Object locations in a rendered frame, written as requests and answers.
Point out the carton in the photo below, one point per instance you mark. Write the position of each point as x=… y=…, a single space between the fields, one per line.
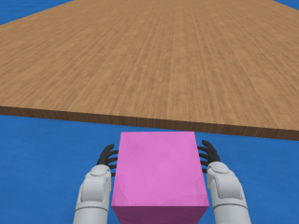
x=159 y=179

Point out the robot left forearm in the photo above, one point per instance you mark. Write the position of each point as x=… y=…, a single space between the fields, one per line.
x=93 y=197

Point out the left robot hand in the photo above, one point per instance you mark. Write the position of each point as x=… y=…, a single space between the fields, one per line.
x=105 y=159

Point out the right robot hand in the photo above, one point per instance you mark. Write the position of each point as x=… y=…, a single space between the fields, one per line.
x=211 y=155

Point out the robot right forearm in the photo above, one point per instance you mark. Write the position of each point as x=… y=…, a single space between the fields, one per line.
x=227 y=195

